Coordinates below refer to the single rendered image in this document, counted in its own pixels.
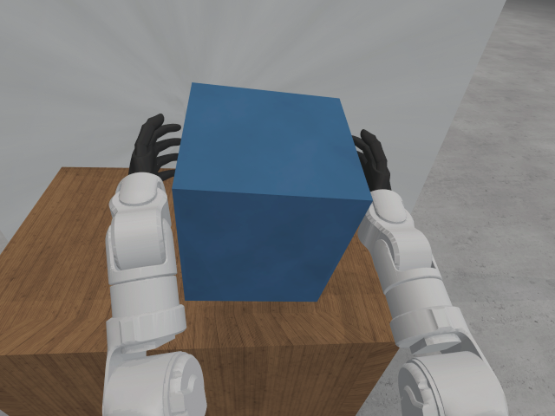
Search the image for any robot left upper arm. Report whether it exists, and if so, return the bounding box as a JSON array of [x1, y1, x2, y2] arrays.
[[103, 351, 207, 416]]

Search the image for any pedestal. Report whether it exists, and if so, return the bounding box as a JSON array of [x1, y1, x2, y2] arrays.
[[0, 167, 399, 416]]

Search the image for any right robot forearm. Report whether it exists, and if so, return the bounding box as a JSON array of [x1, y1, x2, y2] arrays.
[[357, 189, 508, 413]]

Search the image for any robot right upper arm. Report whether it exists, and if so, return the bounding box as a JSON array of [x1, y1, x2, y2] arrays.
[[398, 351, 508, 416]]

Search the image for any right robot hand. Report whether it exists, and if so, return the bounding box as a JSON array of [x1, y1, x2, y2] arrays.
[[352, 129, 392, 192]]

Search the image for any carton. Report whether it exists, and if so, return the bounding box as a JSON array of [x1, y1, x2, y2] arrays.
[[172, 82, 373, 302]]

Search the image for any left robot forearm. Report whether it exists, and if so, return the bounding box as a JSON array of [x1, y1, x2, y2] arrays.
[[102, 172, 186, 416]]

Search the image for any left robot hand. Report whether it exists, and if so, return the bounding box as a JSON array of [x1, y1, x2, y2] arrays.
[[128, 114, 181, 181]]

